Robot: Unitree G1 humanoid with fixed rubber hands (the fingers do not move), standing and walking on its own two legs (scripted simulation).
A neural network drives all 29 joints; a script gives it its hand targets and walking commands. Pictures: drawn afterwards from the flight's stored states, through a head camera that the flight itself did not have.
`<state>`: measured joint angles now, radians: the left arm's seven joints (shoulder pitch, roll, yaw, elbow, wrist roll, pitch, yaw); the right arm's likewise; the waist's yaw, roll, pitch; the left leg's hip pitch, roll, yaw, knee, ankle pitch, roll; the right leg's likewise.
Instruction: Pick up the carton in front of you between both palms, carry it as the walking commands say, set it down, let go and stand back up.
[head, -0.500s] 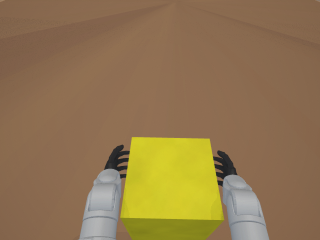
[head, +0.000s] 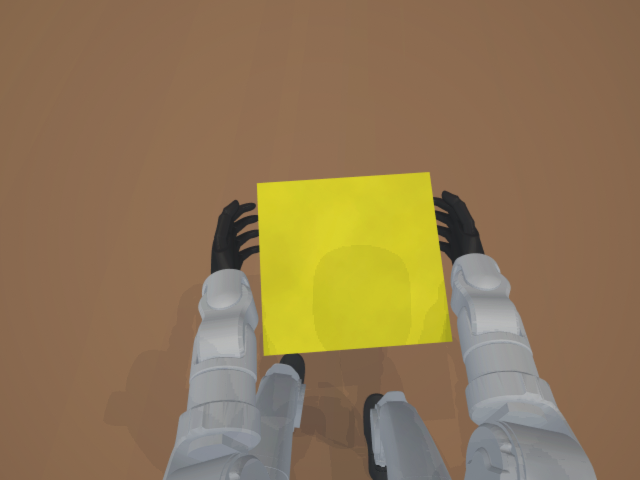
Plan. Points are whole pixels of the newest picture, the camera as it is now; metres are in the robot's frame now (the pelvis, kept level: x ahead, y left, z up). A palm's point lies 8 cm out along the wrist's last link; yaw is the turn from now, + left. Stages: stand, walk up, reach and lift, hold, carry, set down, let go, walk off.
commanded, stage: set down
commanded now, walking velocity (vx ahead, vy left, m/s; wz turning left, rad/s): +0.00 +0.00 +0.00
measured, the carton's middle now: (343, 271) +0.38 +0.02 -0.17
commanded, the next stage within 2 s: none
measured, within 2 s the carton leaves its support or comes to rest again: neither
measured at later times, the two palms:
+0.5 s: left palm (237, 263) +0.38 +0.19 -0.21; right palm (418, 236) +0.46 -0.10 -0.22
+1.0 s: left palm (242, 273) +0.39 +0.21 -0.37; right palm (386, 240) +0.49 -0.07 -0.37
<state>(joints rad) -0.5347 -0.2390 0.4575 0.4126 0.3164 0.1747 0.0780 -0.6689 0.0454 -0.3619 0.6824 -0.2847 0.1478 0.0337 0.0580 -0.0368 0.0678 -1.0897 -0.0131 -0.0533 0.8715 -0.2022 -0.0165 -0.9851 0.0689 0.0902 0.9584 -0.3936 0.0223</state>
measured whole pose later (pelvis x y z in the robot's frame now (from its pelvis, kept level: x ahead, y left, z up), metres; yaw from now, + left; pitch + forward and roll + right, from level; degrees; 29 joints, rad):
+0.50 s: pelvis -0.01 -0.02 -0.13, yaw -1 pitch +44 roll -1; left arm -0.73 -0.16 0.55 0.49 0.26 0.22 0.08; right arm -0.92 -0.02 -0.32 0.84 -0.22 0.20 -0.02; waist 0.10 -0.07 -0.21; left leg -1.81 -0.04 -0.10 1.39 -0.35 -0.07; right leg -1.70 0.13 0.07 1.49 -0.56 0.01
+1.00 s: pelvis -0.04 -0.02 -0.24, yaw -2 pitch +48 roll -1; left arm -1.00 -0.09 0.64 0.57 0.21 0.23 0.09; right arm -1.29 -0.15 -0.19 1.02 -0.16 0.23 -0.07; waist 0.17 -0.06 -0.05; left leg -2.21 -0.07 -0.11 1.75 -0.38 -0.10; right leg -2.11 0.18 0.06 1.88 -0.61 0.04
